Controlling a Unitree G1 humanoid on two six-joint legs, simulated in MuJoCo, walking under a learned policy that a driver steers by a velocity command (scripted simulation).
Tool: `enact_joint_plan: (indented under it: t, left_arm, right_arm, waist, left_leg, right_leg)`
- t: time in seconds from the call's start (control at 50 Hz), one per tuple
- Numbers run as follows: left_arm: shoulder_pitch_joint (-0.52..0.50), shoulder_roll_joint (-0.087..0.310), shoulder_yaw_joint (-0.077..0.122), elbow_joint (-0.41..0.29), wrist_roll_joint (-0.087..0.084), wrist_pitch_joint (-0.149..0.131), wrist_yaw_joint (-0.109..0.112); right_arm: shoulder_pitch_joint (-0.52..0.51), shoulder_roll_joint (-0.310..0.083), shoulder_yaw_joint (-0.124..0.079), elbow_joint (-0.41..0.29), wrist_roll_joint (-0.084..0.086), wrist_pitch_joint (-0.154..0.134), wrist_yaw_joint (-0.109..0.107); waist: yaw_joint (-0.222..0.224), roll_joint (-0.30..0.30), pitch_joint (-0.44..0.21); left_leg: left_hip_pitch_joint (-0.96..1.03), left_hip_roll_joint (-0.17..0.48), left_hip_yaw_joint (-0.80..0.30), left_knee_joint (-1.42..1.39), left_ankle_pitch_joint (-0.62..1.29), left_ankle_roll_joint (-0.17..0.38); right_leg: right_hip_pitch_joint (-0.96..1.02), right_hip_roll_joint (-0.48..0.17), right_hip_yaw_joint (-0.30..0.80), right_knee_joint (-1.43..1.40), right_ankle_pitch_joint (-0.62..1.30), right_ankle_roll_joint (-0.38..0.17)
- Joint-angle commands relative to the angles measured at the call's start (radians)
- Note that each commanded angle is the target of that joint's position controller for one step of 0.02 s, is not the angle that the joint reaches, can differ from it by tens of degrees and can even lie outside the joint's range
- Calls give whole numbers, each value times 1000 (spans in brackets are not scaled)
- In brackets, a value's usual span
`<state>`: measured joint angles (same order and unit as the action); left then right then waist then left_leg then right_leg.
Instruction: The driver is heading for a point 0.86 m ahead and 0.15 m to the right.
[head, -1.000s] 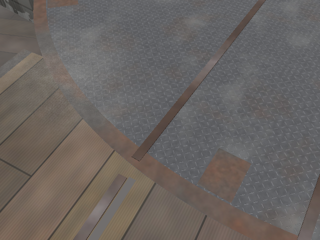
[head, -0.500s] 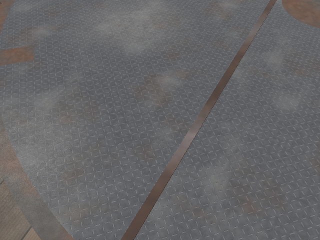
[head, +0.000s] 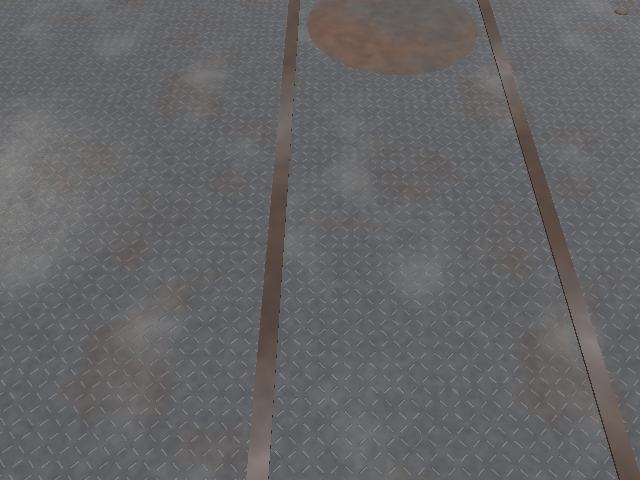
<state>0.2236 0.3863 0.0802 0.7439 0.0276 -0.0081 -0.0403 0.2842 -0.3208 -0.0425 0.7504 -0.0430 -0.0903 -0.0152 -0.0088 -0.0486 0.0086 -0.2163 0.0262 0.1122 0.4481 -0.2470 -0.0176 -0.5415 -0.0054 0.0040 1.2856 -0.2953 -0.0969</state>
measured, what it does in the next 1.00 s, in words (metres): walks ahead, turning right: right foot, then left foot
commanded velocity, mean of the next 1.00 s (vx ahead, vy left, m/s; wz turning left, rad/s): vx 0.84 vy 0.00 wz -0.42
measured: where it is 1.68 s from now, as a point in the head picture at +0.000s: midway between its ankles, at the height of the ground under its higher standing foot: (408, 269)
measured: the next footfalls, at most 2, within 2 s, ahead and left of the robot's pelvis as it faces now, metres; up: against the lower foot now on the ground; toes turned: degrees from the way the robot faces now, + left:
right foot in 0.26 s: +0.42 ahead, -0.08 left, +0.00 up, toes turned -18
left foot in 0.70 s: +0.89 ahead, -0.10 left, +0.00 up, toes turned -24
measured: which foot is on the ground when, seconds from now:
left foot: down 0.00-0.26, up 0.28-0.68, down 0.70-1.00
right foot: up 0.00-0.24, down 0.26-0.70, up 0.72-1.00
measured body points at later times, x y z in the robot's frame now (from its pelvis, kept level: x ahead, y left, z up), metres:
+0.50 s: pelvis +0.45 -0.07 +0.00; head +0.48 -0.07 +0.44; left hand +0.58 +0.20 -0.13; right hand +0.55 -0.37 -0.07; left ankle +0.65 +0.05 -0.67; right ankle +0.39 -0.07 -0.74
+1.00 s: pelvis +0.86 -0.17 +0.01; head +0.90 -0.18 +0.46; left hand +1.13 -0.03 -0.09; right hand +0.75 -0.41 -0.12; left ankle +0.86 -0.09 -0.74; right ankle +0.95 -0.34 -0.69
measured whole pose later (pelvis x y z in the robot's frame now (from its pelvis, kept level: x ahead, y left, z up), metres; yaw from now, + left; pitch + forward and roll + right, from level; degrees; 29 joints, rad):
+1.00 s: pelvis +0.86 -0.17 +0.01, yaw -21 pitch +0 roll +1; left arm 0.07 0.25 -0.02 0.72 0.03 -0.05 -0.01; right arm 0.41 -0.25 -0.02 0.89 0.00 -0.07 0.02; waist -0.06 -0.03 0.09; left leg -0.10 -0.11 -0.01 0.30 -0.21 0.09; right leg -0.61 -0.01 0.03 0.73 -0.10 -0.02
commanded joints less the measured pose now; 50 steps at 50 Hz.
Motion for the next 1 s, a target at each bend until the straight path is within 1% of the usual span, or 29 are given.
enact_joint_plan:
  t: [0.02, 0.08, 0.1, 0.16, 0.2, 0.24, 0.26, 0.28, 0.3, 0.32, 0.34, 0.36, 0.42, 0.48, 0.5, 0.54, 0.6, 0.64, 0.68, 0.7, 0.72, 0.74, 0.76, 0.78, 0.82, 0.84, 0.86, 0.92, 1.0]
  left_arm:
    - [-91, -63, -36, -141, 10, 15, -29]
    - [-191, -51, -51, -203, 5, 14, -46]
    - [-213, -35, -48, -188, -4, 18, -50]
    - [-290, -46, -62, -218, 5, 11, -62]
    - [-197, -5, -48, -183, 3, 4, -53]
    - [147, 66, -6, -82, 0, -5, -30]
    - [291, 110, 26, -18, -6, -5, -3]
    - [211, 195, 53, -23, -32, 11, 22]
    - [171, 282, 65, -85, 4, 25, 22]
    - [187, 233, 66, -92, -2, 29, 35]
    - [156, 177, 54, -65, -4, 19, 44]
    - [130, 143, 43, -49, -8, 2, 48]
    - [85, 84, 15, -49, -15, -44, 48]
    - [92, 42, 3, -20, -18, -80, 39]
    - [96, 51, 6, -13, -23, -89, 32]
    - [163, 51, 4, 14, -38, -109, 16]
    - [218, 95, 8, 52, -21, -111, 24]
    - [234, 130, 12, 71, -2, -102, 43]
    - [189, 138, 14, 74, 29, -75, 63]
    - [157, 102, 1, 61, 30, -71, 69]
    - [297, -45, -33, 15, -31, -80, 49]
    - [189, 27, -31, 13, 13, -97, 59]
    - [145, 4, -39, -15, -21, -100, 62]
    - [73, 24, -48, -14, -8, -101, 58]
    - [41, -6, -57, -38, 11, -73, 45]
    - [31, -8, -55, -28, 18, -57, 42]
    - [68, -35, -64, -35, 16, -45, 34]
    - [45, -80, -87, -33, 5, -39, 28]
    - [-64, -76, -89, -29, -3, -39, 32]
  right_arm:
    - [85, -22, -4, 14, 24, -31, 16]
    - [25, -46, -8, 24, 18, -45, 17]
    - [33, -39, -8, 37, 17, -43, 15]
    - [106, -113, -20, 63, 18, -45, 11]
    - [129, -178, -36, 54, 17, -21, -7]
    - [65, -230, -51, 23, 11, 15, -15]
    - [51, -210, -51, 12, 1, 24, -6]
    - [43, -71, -19, -25, -14, 21, 11]
    - [86, -92, -14, -153, 12, 1, 10]
    - [-23, -129, -8, -167, 4, -26, 13]
    - [-39, -125, -2, -161, 10, -36, 13]
    - [-57, -112, 2, -156, -3, -29, 9]
    - [-21, -89, 9, -143, -34, 36, 8]
    - [-168, -7, 41, -193, -17, 37, 33]
    - [-194, 21, 52, -202, -3, 32, 42]
    - [-255, 5, 45, -192, 20, 29, 52]
    - [-306, -30, 29, -196, 24, 28, 51]
    - [-248, -67, 8, -174, 19, 25, 48]
    - [72, -116, -22, -74, 21, 28, 32]
    - [269, -158, -39, -24, 7, 29, 19]
    - [299, -291, -74, -11, -23, 26, 17]
    - [277, -204, -63, -9, 28, 32, 36]
    - [158, -195, -60, -19, 22, 25, 32]
    - [103, -119, -44, -21, 28, 23, 35]
    - [80, -45, -14, 15, 35, 17, 28]
    - [105, -27, -4, 32, 40, 7, 32]
    - [94, -66, -10, 42, 38, 3, 30]
    - [29, -92, -13, 51, 31, 1, 35]
    - [88, -55, -5, 81, 51, 7, 36]
  waist:
    - [3, 137, 13]
    - [39, 141, 82]
    - [22, 104, 79]
    - [27, 92, 130]
    - [88, 137, 42]
    - [258, 159, -130]
    - [292, 80, -183]
    - [183, -172, -104]
    - [115, -179, -330]
    - [154, 8, -274]
    - [96, 79, -89]
    - [43, 129, -15]
    - [-47, 146, 44]
    - [-16, 109, 98]
    - [0, 64, 87]
    - [63, 71, 84]
    - [93, 38, 86]
    - [52, -5, 8]
    - [-113, -31, -133]
    - [-206, -2, -212]
    - [-92, 380, -344]
    - [-136, 206, -366]
    - [-60, 184, -254]
    - [-61, 34, -164]
    - [3, 37, -58]
    - [2, 24, -18]
    - [38, 66, -46]
    - [66, 119, -50]
    - [0, 138, -67]
  left_leg:
    - [168, 267, -189, -250, 218, 98]
    - [80, 213, 4, -315, 341, 72]
    - [89, 139, 86, -336, 380, 52]
    - [131, 171, 170, -286, 856, 27]
    - [232, 202, 171, -108, 1218, 21]
    - [144, 243, 136, 342, 1303, 43]
    - [-53, 182, 129, 687, 844, 35]
    - [-355, -14, 119, 1107, -191, 6]
    - [-649, -61, -110, 1294, -265, -20]
    - [-710, -4, -200, 1206, -169, -15]
    - [-690, 38, -200, 1079, -118, -11]
    - [-613, 68, -198, 986, -125, -19]
    - [-423, 113, -192, 779, -209, -62]
    - [-324, 132, -112, 450, 92, -48]
    - [-243, 125, -104, 336, 248, -26]
    - [-190, 94, -63, 211, 460, 24]
    - [-265, 51, -34, 90, 418, 94]
    - [-225, -39, 12, 94, 246, 130]
    - [47, -106, 7, 81, 134, 167]
    - [302, -6, -98, 109, 110, 198]
    - [646, 334, -692, 80, 209, 401]
    - [591, 311, -862, -29, 578, 362]
    - [513, 323, -724, -27, 604, 381]
    - [362, 283, -610, -49, 687, 347]
    - [169, 211, -450, -101, 816, 297]
    - [95, 177, -382, -123, 914, 254]
    - [69, 182, -359, -139, 929, 266]
    - [-34, 82, -206, -165, 1014, 227]
    - [45, 38, -154, -147, 873, 146]
  right_leg:
    - [-273, -105, 48, -2, 57, 7]
    - [-227, -103, -1, -189, 230, 8]
    - [-177, -59, -63, -241, 277, -2]
    - [-36, -5, -181, -475, 307, -58]
    - [99, 72, -214, -509, 231, -90]
    - [482, 122, -154, -535, 144, -144]
    - [734, 113, -64, -603, 90, -172]
    - [787, -53, 225, -636, 163, -214]
    - [1052, -234, 740, -843, 46, -420]
    - [963, -257, 839, -1009, -145, -387]
    - [768, -233, 772, -1056, -128, -346]
    - [603, -187, 686, -1056, -18, -318]
    - [280, -79, 490, -1066, 153, -293]
    - [147, 8, 299, -1136, 240, -227]
    - [121, 17, 259, -1158, 267, -199]
    - [215, -12, 223, -1224, 358, -160]
    - [506, -85, 167, -1194, 620, -112]
    - [671, -118, 97, -1037, 1059, -71]
    - [667, -123, 40, -630, 1280, -33]
    - [474, -84, 17, -302, 1057, -14]
    - [18, 130, -12, 233, 96, 73]
    - [-22, 145, 88, 264, -170, 38]
    - [-119, 84, 126, 268, -86, 49]
    - [-95, 41, 101, 186, -50, 49]
    - [-53, 6, 85, 44, -74, 68]
    - [-1, -1, 69, -41, -80, 71]
    - [29, 1, 54, -120, -77, 86]
    - [143, 14, -13, -423, 59, 96]
    - [203, 46, -50, -643, 360, 74]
